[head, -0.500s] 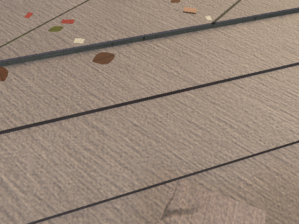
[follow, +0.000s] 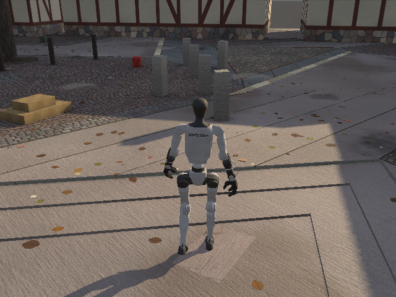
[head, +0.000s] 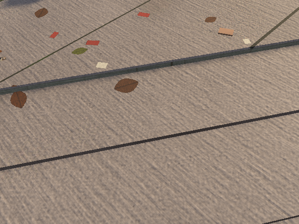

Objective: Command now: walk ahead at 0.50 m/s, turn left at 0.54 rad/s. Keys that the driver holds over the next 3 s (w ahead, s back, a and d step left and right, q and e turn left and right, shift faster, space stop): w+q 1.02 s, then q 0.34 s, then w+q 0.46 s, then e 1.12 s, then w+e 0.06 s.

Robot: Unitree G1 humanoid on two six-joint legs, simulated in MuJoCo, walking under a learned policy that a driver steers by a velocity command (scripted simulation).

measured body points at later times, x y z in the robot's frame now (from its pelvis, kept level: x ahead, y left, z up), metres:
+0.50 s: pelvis +0.24 +0.06 +0.00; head +0.28 +0.08 +0.45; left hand +0.18 +0.31 -0.14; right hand +0.49 -0.12 -0.11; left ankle +0.30 +0.14 -0.72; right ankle +0.13 -0.10 -0.63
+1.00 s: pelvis +0.47 +0.12 +0.03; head +0.49 +0.11 +0.48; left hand +0.38 +0.40 -0.07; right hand +0.74 -0.03 -0.08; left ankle +0.38 +0.19 -0.63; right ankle +0.55 +0.05 -0.71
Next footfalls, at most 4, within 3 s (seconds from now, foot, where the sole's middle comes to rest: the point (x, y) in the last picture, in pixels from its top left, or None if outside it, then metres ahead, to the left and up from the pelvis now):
0.40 left None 0.35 0.16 -0.74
0.88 right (139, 197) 0.59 0.07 -0.74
1.32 left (72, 189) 0.65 0.38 -0.74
1.84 right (75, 144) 0.87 0.38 -0.72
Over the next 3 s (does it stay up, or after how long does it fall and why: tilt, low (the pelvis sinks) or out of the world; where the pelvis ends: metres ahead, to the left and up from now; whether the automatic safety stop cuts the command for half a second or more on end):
stays up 0.78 0.48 0.05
